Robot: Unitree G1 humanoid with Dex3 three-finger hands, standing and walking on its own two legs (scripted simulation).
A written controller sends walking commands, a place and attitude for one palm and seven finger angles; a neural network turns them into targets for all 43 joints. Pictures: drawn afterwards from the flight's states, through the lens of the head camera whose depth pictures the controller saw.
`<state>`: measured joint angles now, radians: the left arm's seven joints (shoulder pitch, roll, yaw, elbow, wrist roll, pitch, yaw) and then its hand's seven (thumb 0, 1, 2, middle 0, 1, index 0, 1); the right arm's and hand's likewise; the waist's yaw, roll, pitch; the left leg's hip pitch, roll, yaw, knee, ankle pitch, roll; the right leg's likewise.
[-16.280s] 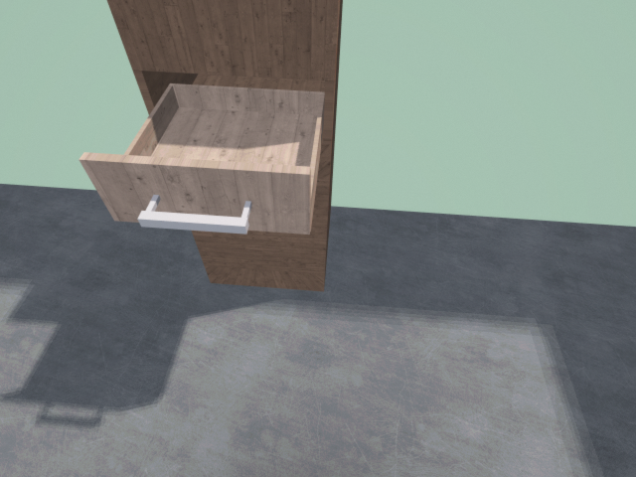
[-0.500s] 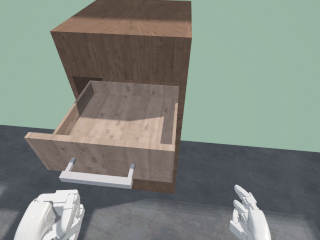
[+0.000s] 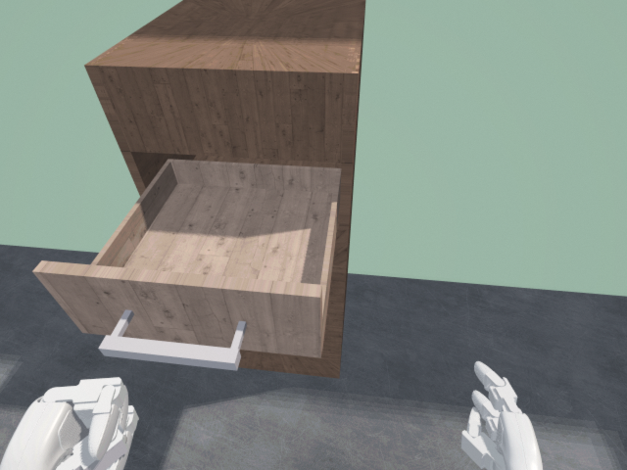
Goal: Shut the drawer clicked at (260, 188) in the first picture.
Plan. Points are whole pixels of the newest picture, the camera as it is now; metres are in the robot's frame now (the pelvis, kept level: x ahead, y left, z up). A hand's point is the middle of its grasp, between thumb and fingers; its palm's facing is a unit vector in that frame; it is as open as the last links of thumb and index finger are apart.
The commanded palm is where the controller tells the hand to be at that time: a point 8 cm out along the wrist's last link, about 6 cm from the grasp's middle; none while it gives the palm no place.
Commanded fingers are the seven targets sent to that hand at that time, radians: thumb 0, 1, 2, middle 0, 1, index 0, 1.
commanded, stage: bring the fist close to the handle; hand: left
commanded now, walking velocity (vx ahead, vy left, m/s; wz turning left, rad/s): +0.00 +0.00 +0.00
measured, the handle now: (176, 338) +0.28 +0.23 +0.02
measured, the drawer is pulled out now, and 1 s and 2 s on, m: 0.29 0.29 0.28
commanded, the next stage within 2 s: push the drawer shut in 1.26 s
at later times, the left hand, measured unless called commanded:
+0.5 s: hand (147, 426) +0.15 +0.20 +0.05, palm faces +0.00 -1.00 -0.05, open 3.3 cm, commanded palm +0.12 +0.26 +0.06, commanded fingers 0.00 0.90 0.90 -1.40 -1.60 -1.40 -1.60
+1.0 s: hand (179, 404) +0.19 +0.19 +0.02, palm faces -0.02 -1.00 -0.04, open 3.3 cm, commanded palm +0.16 +0.25 +0.02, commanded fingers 0.00 0.90 0.90 -1.40 -1.60 -1.40 -1.60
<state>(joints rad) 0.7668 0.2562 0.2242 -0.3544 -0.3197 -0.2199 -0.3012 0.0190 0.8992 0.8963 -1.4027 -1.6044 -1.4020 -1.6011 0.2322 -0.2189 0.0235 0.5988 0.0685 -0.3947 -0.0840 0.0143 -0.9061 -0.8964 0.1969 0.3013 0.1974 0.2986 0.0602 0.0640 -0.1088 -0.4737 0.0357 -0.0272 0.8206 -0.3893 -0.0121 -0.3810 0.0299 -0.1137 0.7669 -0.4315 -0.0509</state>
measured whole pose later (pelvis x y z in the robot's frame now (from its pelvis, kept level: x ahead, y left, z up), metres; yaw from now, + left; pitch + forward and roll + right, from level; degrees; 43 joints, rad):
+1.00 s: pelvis -0.01 +0.04 -0.04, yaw -1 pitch +13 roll -3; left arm 0.51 0.20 0.07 -0.19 -0.20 -0.33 -0.15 0.02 0.90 0.90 -1.40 -1.60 -1.40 -1.60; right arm 0.24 -0.22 0.02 0.51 0.01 -0.22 -0.03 0.01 -0.91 -0.90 0.20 0.30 0.20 0.30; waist -0.01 0.03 -0.13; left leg -0.84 0.01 0.00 1.10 -0.48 0.04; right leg -0.75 -0.01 -0.09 1.05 -0.52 -0.01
